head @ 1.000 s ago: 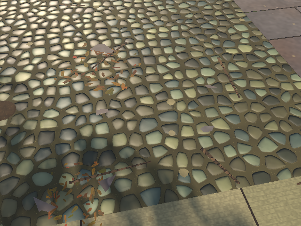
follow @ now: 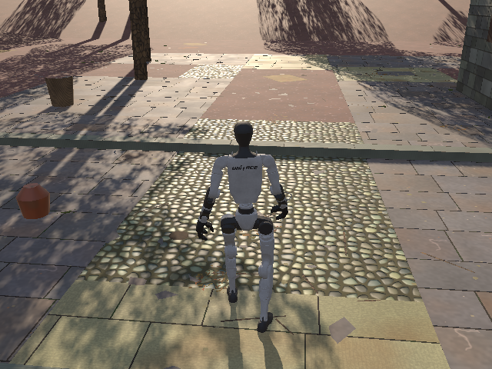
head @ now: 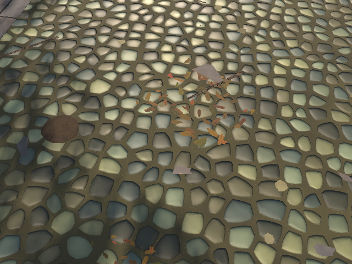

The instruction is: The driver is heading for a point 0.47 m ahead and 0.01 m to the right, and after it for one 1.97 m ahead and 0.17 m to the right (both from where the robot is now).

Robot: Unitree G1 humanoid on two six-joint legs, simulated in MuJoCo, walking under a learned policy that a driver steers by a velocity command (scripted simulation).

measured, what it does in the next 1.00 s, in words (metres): walks ahead: right foot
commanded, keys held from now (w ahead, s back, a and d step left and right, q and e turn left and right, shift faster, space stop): w+q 0.16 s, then w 0.04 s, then w+e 0.22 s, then e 0.58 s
